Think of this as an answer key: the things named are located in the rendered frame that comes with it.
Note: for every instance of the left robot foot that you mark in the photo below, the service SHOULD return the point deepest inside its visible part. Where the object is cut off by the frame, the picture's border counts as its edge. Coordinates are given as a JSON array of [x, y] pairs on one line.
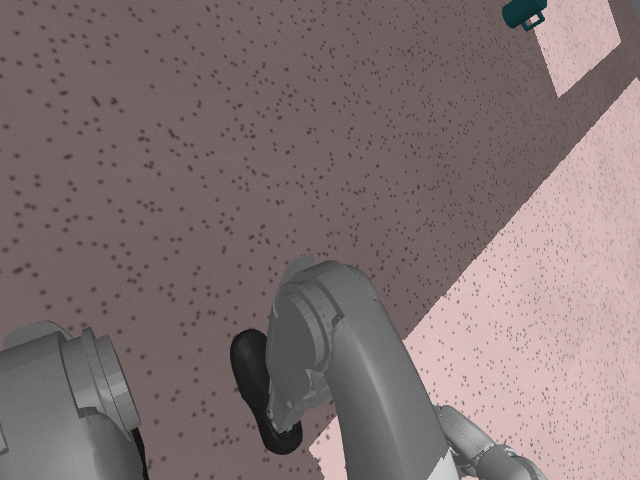
[[140, 446]]

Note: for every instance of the right robot foot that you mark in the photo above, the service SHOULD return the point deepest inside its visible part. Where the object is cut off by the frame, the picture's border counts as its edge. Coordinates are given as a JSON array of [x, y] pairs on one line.
[[247, 356]]

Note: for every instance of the right robot arm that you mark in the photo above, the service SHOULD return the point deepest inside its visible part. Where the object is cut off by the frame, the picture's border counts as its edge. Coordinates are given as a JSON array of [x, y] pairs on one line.
[[501, 462]]

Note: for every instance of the right robot hand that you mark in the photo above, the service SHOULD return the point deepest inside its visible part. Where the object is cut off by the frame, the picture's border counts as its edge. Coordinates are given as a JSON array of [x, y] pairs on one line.
[[466, 439]]

